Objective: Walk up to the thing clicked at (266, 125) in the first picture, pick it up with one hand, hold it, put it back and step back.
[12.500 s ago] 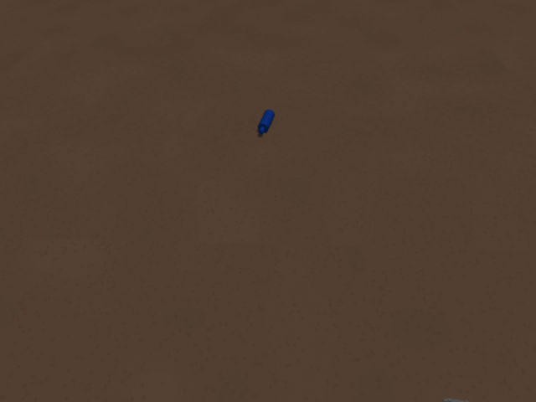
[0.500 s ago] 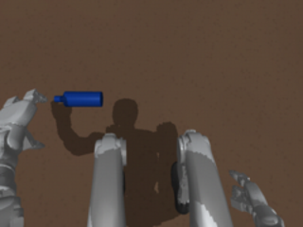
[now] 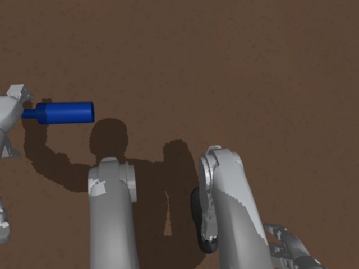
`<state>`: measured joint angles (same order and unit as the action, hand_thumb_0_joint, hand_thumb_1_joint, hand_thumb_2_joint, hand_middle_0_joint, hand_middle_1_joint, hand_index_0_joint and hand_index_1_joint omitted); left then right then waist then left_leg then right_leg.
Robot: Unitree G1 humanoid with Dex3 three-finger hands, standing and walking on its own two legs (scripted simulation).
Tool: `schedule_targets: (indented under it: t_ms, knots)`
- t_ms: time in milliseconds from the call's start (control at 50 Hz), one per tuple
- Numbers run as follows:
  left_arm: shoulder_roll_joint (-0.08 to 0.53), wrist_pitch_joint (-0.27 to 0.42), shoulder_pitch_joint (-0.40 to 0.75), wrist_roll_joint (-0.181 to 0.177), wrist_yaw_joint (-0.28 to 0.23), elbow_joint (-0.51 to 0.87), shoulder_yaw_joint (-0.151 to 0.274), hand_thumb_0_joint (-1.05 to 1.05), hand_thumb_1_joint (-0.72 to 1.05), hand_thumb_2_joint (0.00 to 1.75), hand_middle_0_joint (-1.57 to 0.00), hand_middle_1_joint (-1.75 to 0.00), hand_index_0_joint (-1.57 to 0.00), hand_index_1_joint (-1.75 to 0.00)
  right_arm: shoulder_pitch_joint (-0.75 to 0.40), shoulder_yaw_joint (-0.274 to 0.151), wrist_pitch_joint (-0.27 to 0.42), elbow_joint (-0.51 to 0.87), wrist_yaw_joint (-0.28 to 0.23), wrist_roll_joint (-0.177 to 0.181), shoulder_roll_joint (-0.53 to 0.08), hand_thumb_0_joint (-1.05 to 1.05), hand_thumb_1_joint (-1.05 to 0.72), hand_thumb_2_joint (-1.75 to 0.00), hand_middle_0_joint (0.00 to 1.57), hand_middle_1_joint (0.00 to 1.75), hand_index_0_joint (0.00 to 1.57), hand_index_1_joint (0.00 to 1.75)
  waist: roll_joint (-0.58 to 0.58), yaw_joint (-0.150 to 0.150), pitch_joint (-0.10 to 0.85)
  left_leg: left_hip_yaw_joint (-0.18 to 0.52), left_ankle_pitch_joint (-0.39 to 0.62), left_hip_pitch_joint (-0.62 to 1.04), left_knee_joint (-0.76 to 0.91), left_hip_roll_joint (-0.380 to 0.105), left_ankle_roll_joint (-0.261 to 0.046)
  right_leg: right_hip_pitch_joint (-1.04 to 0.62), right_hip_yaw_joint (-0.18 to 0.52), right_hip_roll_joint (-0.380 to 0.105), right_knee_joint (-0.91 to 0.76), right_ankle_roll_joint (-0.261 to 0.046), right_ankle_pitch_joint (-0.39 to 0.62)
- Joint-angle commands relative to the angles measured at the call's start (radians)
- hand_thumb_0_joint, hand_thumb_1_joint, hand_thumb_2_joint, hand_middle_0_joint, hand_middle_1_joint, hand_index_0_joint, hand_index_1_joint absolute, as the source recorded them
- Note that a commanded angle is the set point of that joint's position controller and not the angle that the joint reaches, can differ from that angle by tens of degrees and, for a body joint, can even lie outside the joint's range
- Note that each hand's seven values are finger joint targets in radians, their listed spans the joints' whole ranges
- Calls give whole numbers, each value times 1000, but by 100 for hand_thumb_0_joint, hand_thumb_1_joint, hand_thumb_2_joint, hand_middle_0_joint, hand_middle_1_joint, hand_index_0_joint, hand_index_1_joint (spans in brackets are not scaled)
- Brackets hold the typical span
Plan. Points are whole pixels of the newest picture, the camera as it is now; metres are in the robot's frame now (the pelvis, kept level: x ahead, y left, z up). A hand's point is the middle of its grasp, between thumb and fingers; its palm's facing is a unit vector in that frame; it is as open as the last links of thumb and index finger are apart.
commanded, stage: rise first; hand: left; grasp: from above
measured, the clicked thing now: (59, 113) +0.50 +0.31 -0.31
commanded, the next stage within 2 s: approach in 0.70 s
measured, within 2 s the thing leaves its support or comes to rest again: neither
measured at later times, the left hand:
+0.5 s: hand (20, 123) +0.42 +0.35 -0.18, palm faces -0.46 -0.07 -0.89, open 14.0 cm
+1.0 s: hand (33, 116) +0.45 +0.33 -0.20, palm faces -0.47 -0.05 -0.88, open 14.0 cm
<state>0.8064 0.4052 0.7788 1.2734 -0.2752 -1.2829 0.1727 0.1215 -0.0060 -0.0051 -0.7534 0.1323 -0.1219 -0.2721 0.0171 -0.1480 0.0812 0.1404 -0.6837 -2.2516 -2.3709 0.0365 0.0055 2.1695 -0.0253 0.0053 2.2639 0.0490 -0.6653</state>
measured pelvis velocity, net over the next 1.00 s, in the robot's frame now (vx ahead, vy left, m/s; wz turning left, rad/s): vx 0.01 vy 0.00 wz -0.03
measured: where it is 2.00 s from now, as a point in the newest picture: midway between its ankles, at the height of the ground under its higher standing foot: (164, 240)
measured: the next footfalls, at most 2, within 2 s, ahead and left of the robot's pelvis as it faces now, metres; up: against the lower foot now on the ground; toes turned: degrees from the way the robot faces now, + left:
none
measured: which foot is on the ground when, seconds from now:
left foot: down 0.00-1.00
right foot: down 0.00-1.00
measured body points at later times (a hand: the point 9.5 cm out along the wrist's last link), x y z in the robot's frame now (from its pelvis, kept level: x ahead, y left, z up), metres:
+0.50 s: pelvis +0.01 +0.00 -0.02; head +0.24 +0.08 +0.35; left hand +0.44 +0.35 -0.13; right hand +0.09 -0.28 -0.13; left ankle +0.08 +0.12 -0.31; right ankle +0.11 -0.15 -0.31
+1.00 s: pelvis +0.01 +0.00 -0.03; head +0.26 +0.09 +0.34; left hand +0.47 +0.33 -0.15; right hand +0.09 -0.29 -0.13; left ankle +0.08 +0.12 -0.31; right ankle +0.11 -0.15 -0.31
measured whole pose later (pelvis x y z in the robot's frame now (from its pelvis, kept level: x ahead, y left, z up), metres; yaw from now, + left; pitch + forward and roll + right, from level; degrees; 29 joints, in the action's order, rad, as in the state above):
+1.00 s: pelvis +0.01 +0.00 -0.03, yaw -2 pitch +33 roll -10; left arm 0.89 0.42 0.94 1.37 -0.41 -1.47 0.13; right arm 0.09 0.06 -0.01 -0.77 0.15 -0.19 -0.27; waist 0.05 -0.22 0.02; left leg 0.17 -0.73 -2.33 -2.48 0.04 0.02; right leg 2.25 -0.04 0.02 2.36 0.07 -0.70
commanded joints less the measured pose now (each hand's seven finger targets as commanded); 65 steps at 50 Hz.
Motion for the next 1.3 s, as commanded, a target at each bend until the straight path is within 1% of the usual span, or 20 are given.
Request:
schedule_targets:
  t_ms: [0, 20, 40, 140, 260, 300, 380, 440, 560, 600, 760, 780, 820, 920, 980, 1000, 1080, 1140, 1220, 1280]
  knots:
    - [319, 9, 291, 14, -62, 117, 57, 0, -53, 99, -5, -101, -6, -100, 152, -76, -4, 27, -13, -11, -258, 0, -90, -90, 20, 30, 20, 30, -293, 11, 631, -62, 158, 580, 297, -5, -18, -182, -120, 10, -174, -78, 142]
    - [328, 11, 292, 23, -69, 113, 63, 0, -52, 99, -5, -101, -7, -100, 149, -74, -6, 27, -13, -14, -257, 0, -90, -90, 20, 30, 20, 30, -291, 16, 638, -66, 165, 581, 290, -4, -19, -183, -116, 11, -175, -79, 145]
    - [306, 11, 277, 29, -69, 74, 45, 0, -53, 99, -6, -102, -7, -100, 152, -68, -8, 25, -10, -19, -249, 0, -90, -90, 20, 30, 20, 30, -293, 3, 610, -73, 171, 563, 281, -3, -23, -191, -116, 13, -177, -77, 149]
    - [338, 29, 306, 57, -92, 74, 62, 0, -53, 100, -6, -101, -7, -101, 152, -65, -16, 20, -6, -28, -253, 0, -91, -90, 20, 30, 20, 30, -296, 1, 626, -66, 189, 560, 262, -6, -23, -175, -121, 16, -152, -77, 161]
    - [342, 44, 319, 74, -120, 36, 63, 0, -54, 100, -6, -102, -7, -101, 150, -55, -21, 17, -2, -44, -250, 0, -91, -90, 20, 30, 20, 30, -297, -19, 605, -67, 182, 531, 237, -6, -31, -169, -120, 20, -141, -73, 157]
    - [363, 42, 331, 79, -130, 38, 72, 0, -54, 100, -6, -103, -7, -102, 146, -50, -19, 13, -4, -47, -251, 0, -91, -90, 20, 30, 20, 30, -305, -14, 614, -72, 188, 537, 227, -6, -33, -165, -124, 23, -136, -73, 161]
    - [375, 40, 347, 78, -143, 21, 71, 0, -54, 100, -7, -103, -7, -102, 143, -46, -17, 11, -5, -54, -250, 0, -91, -90, 20, 30, 20, 30, -298, -25, 607, -84, 153, 488, 210, -1, -37, -179, -121, 27, -140, -72, 146]
    - [385, 32, 334, 73, -152, 16, 87, 0, -53, 99, -6, -103, -7, -101, 147, -42, -15, 9, -5, -58, -255, 0, -91, -90, 20, 30, 20, 30, -306, -16, 617, -77, 177, 512, 213, -5, -35, -166, -125, 23, -125, -70, 158]
    - [387, 23, 349, 69, -154, 4, 77, 0, -53, 100, -7, -102, -8, -101, 148, -35, -16, 9, -3, -62, -258, 0, -90, -90, 20, 30, 20, 30, -315, -34, 609, -80, 171, 483, 199, -1, -36, -172, -129, 26, -120, -67, 164]
    - [402, 21, 350, 62, -153, 10, 85, 0, -53, 99, -6, -103, -8, -102, 142, -38, -15, 7, -5, -57, -260, 0, -91, -90, 20, 30, 20, 30, -305, -23, 610, -81, 160, 482, 199, -1, -37, -167, -128, 24, -123, -70, 156]
    - [401, 21, 326, 52, -152, 1, 89, 0, -54, 101, -7, -101, -7, -101, 154, -29, -17, 7, 1, -62, -262, 0, -90, -90, 20, 30, 20, 30, -317, -31, 613, -78, 218, 495, 183, -1, -36, -186, -127, 24, -112, -68, 198]
    - [397, 24, 333, 61, -148, -1, 81, 0, -61, 109, -9, -96, -4, -101, 152, -27, -19, 4, 2, -67, -259, 0, -90, -90, 20, 30, 20, 30, -315, -36, 624, -75, 217, 497, 179, -3, -35, -188, -131, 29, -114, -71, 199]
    - [386, 28, 368, 60, -151, 8, 68, 0, -51, 97, -5, -103, -7, -100, 154, -28, -21, 5, 2, -65, -262, 0, -90, -89, 20, 30, 20, 30, -321, -50, 619, -74, 211, 501, 178, -4, -35, -177, -133, 28, -116, -70, 193]
    - [306, 35, 489, 74, -173, -22, -15, 0, -52, 98, -5, -103, -7, -101, 183, -16, -8, -15, 4, -73, -263, 0, -90, -89, 20, 30, 20, 30, -321, -121, 584, -63, 199, 493, 156, -11, -36, -155, -140, 31, -117, -66, 201]
    - [249, 21, 579, 84, -203, -54, -70, 0, -51, 98, -5, -103, -7, -101, 196, -5, 2, -23, 1, -73, -275, 0, -90, -89, 20, 30, 20, 30, -354, -161, 575, -56, 200, 512, 160, -16, -31, -127, -157, 33, -111, -61, 205]
    - [258, 9, 588, 98, -215, -87, -75, 0, -50, 97, -5, -105, -8, -102, 199, 0, 8, -22, 1, -72, -275, 0, -90, -89, 20, 30, 20, 30, -360, -162, 571, -54, 198, 513, 161, -16, -28, -122, -162, 34, -107, -65, 204]
    - [322, -58, 607, 135, -266, -181, -38, 0, -51, 98, -5, -105, -8, -102, 203, 23, 13, -5, 2, -81, -282, 0, -90, -89, 20, 30, 20, 30, -409, -157, 592, -57, 217, 519, 178, -16, -19, -127, -171, 37, -88, -67, 220]
    - [348, -124, 599, 141, -285, -238, -21, 0, -49, 95, -5, -107, -9, -103, 195, 44, 18, 16, 2, -79, -288, 0, -90, -89, 20, 30, 20, 30, -402, -165, 571, -68, 219, 476, 171, -12, -23, -143, -165, 34, -85, -71, 238]
    - [386, -194, 539, 110, -268, -235, -7, 0, -47, 93, -5, -109, -10, -103, 177, 62, 24, 53, -2, -67, -295, 0, -90, -89, 20, 30, 20, 30, -395, -146, 597, -83, 222, 450, 163, -8, -33, -206, -150, 35, -96, -73, 259]
    - [427, -223, 475, 61, -225, -189, 17, 0, -46, 91, -4, -111, -11, -104, 167, 63, 28, 78, -2, -47, -300, 0, -90, -89, 20, 30, 20, 30, -372, -121, 606, -88, 215, 413, 168, -5, -38, -253, -138, 33, -100, -75, 259]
